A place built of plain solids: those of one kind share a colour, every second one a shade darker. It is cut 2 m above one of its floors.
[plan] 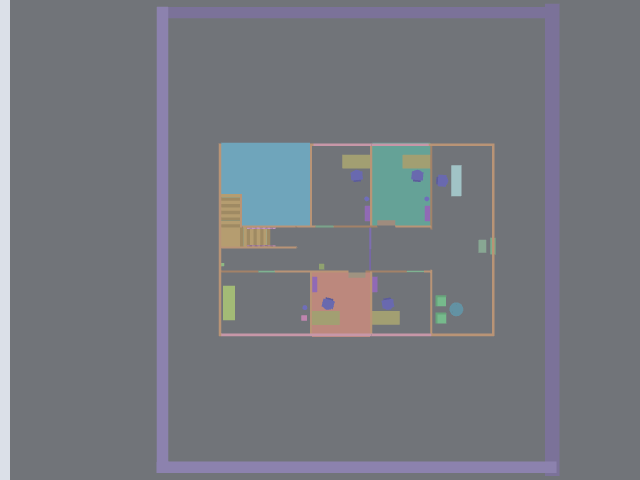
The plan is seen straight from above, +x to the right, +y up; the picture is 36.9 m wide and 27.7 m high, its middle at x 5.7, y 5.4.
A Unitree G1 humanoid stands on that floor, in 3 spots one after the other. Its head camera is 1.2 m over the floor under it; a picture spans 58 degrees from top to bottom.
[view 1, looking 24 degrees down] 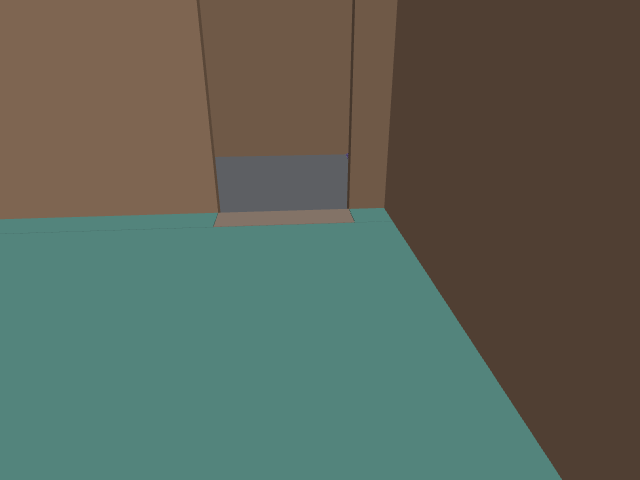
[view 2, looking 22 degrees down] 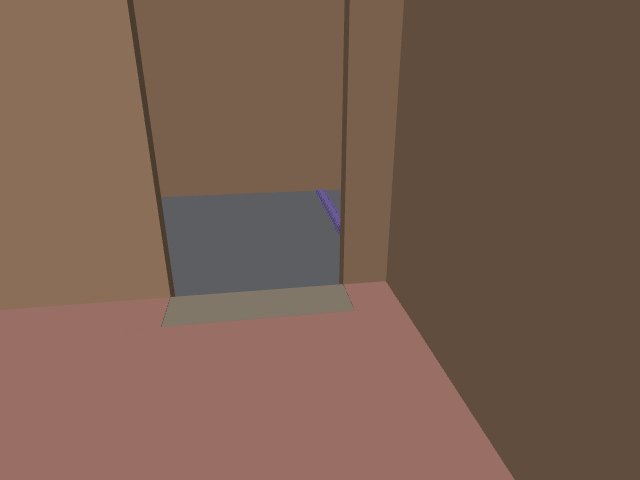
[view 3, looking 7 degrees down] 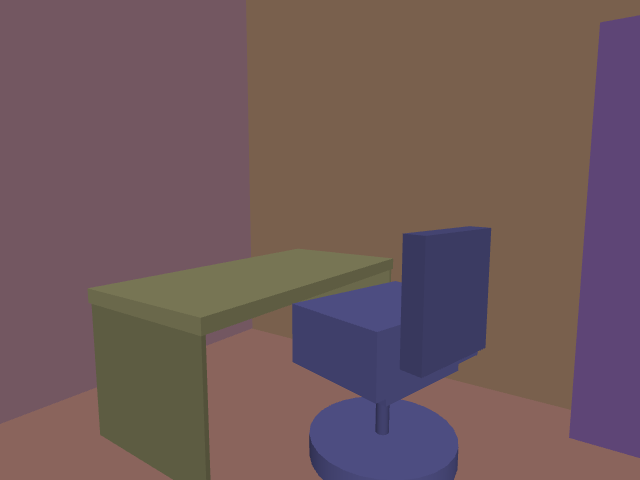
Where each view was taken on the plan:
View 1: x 9.52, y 9.52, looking -95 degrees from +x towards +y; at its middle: cell_level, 2.95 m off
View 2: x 7.84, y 1.30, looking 81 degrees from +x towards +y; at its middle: ground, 3.60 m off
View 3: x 7.84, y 2.52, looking -145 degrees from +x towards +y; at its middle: wall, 3.20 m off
